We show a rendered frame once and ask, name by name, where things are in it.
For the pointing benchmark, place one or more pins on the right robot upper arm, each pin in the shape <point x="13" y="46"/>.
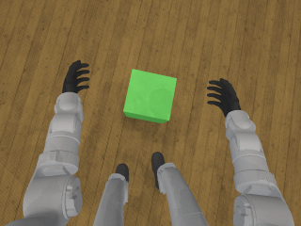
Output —
<point x="260" y="210"/>

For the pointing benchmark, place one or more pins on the left robot upper arm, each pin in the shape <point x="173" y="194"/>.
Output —
<point x="51" y="201"/>

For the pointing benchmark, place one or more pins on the robot left shin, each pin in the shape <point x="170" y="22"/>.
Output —
<point x="114" y="176"/>

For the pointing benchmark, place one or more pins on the right robot forearm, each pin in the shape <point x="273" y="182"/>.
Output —
<point x="252" y="175"/>

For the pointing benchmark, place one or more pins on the carton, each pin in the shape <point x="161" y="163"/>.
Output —
<point x="149" y="96"/>

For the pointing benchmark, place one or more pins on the robot right hand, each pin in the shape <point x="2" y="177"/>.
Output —
<point x="228" y="98"/>

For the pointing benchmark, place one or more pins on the robot right thigh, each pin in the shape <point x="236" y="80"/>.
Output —
<point x="183" y="207"/>

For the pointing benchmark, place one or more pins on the robot left hand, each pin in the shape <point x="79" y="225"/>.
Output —
<point x="71" y="81"/>

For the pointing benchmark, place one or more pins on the left robot forearm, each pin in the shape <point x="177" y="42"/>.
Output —
<point x="60" y="154"/>

